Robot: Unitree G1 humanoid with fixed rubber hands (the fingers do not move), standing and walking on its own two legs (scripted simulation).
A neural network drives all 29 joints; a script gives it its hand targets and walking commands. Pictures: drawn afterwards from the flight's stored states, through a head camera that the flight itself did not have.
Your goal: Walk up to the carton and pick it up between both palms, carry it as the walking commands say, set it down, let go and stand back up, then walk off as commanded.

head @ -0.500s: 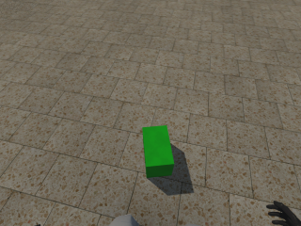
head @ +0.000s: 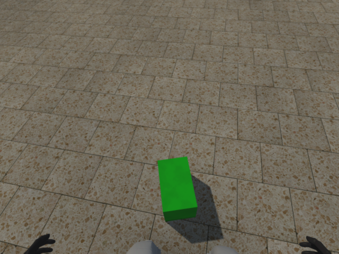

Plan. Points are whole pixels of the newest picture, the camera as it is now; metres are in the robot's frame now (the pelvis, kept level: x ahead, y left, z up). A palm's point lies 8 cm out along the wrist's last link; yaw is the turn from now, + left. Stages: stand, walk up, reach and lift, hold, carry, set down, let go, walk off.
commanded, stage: walk up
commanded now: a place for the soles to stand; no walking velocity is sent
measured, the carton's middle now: (176, 188) +0.50 +0.04 -0.65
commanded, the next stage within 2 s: none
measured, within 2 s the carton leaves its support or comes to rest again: neither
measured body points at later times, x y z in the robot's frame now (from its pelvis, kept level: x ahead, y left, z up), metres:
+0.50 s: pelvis +0.03 +0.01 +0.03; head +0.04 +0.01 +0.48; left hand +0.15 +0.34 -0.08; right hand +0.17 -0.32 -0.07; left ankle +0.05 +0.13 -0.71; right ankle +0.02 -0.13 -0.71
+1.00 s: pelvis +0.03 -0.01 +0.02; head +0.06 +0.00 +0.47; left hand +0.13 +0.33 -0.09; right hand +0.15 -0.35 -0.08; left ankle +0.05 +0.13 -0.71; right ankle +0.03 -0.13 -0.71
